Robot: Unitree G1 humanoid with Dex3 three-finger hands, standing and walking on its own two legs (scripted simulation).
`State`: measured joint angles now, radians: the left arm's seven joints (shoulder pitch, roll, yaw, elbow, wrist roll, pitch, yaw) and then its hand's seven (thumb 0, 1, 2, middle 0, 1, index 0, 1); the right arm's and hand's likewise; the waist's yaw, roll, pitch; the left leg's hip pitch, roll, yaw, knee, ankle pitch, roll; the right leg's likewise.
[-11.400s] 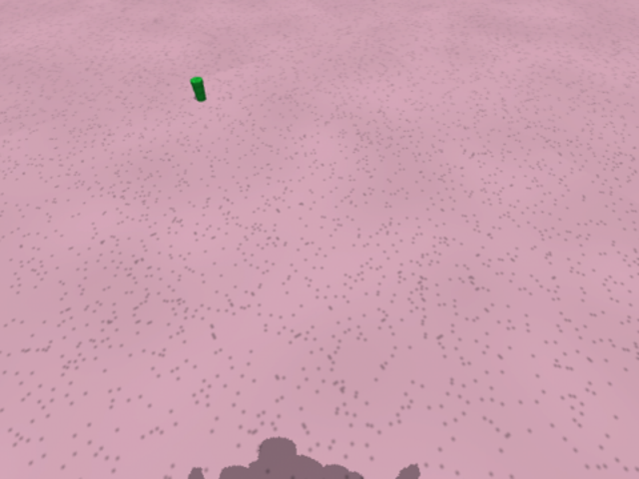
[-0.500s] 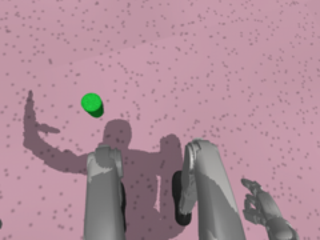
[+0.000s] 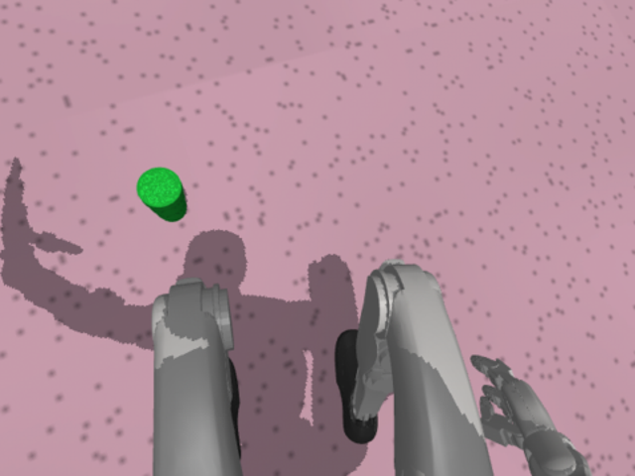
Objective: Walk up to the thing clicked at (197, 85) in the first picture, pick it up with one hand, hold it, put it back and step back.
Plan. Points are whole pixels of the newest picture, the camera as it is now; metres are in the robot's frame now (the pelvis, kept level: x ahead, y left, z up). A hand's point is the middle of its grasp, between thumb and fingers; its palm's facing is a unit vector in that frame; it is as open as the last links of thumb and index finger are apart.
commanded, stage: go down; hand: left
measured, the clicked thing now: (166, 199) +0.50 +0.22 -0.31
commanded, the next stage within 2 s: approach in 0.54 s
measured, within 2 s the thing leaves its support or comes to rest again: neither
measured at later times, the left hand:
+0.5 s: hand out of the picture +0.41 +0.42 +0.00, palm faces +0.16 -0.98 -0.09, open 17.3 cm
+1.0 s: hand out of the picture +0.41 +0.38 -0.10, palm faces +0.17 -0.99 -0.01, open 17.5 cm
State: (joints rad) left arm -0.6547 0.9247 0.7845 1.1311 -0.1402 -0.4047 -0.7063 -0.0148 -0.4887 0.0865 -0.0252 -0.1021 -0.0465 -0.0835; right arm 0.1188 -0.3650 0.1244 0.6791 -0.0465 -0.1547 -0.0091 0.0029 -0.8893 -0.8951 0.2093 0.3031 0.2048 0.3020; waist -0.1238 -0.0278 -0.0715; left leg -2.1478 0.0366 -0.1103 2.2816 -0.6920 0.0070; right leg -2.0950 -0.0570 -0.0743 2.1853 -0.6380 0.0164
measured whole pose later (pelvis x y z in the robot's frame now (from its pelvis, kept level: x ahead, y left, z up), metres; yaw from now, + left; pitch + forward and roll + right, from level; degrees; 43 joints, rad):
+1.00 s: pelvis +0.00 +0.00 -0.04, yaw -3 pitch +27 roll -10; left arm -0.68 0.93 0.76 1.29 -0.20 -0.59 -0.67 -0.01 -0.56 0.03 -0.04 -0.11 -0.06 -0.09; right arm 0.04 -0.39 0.22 0.64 -0.11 -0.14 0.02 0.00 -0.91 -0.89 0.21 0.30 0.20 0.30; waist -0.16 -0.10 0.05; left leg -2.23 0.04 -0.17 2.44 -0.70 0.01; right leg -2.15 -0.04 -0.11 2.30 -0.62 0.03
